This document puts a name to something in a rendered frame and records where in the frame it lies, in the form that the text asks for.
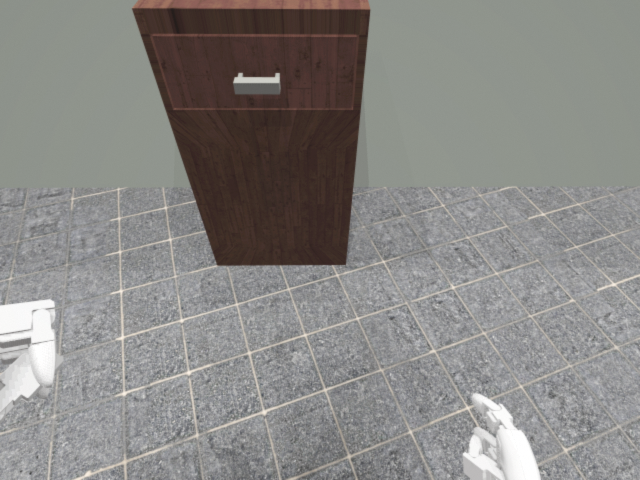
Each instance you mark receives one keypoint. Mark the left robot hand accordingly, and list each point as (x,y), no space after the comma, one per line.
(28,341)

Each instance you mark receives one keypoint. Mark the drawer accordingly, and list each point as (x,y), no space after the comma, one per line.
(316,70)

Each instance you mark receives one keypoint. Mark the handle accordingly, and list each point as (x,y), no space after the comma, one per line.
(257,85)

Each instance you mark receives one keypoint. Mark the right robot hand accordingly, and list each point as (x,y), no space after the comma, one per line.
(510,456)

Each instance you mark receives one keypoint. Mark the cabinet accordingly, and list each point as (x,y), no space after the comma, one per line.
(273,186)

